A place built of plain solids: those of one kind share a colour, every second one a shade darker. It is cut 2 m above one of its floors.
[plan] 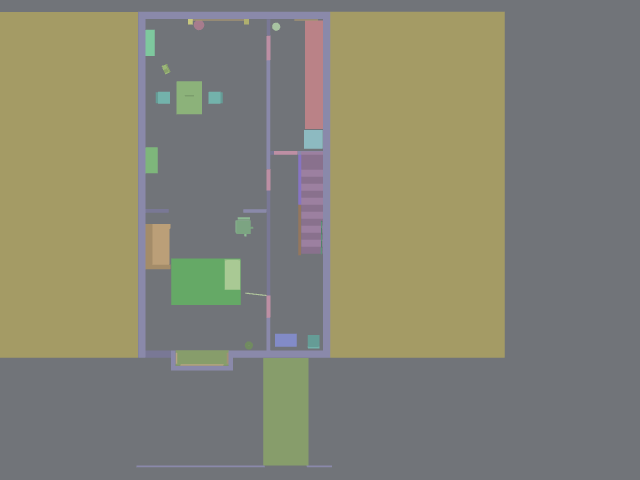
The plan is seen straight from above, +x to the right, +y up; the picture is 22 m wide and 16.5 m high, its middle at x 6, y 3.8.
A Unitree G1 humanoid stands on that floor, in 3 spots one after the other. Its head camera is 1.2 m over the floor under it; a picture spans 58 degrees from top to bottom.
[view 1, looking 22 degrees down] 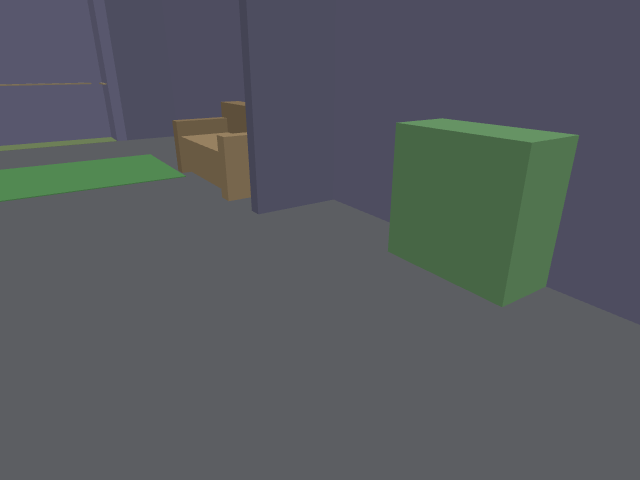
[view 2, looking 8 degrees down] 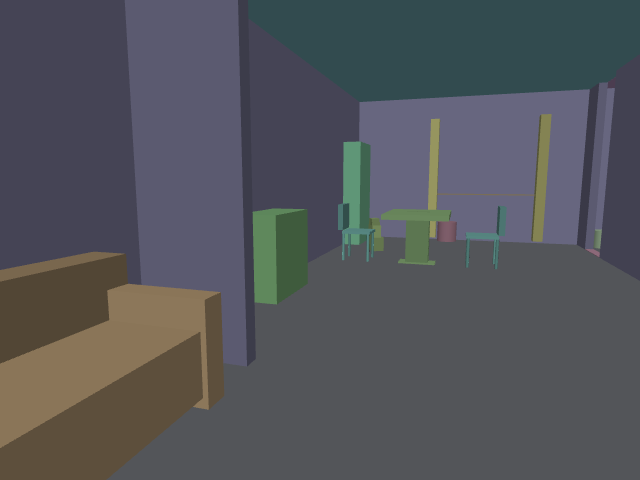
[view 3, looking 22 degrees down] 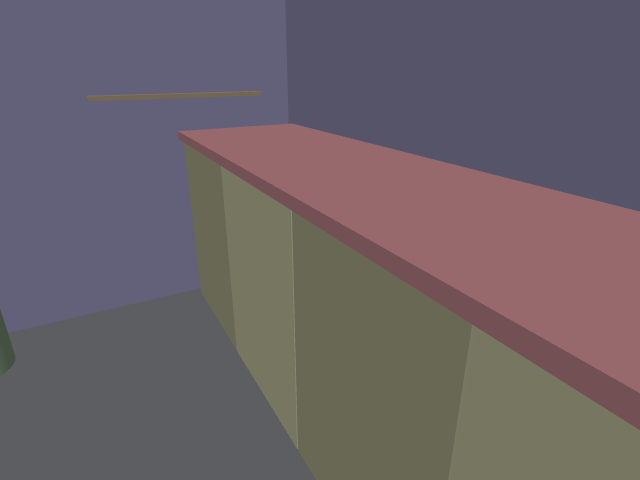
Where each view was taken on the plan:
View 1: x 2.35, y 8.11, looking -124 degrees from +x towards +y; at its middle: ground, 3.20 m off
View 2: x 2.08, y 2.33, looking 108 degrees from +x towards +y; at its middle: wall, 6.81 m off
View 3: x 5.04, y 9.11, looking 61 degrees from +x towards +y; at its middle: kitchen_unit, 1.03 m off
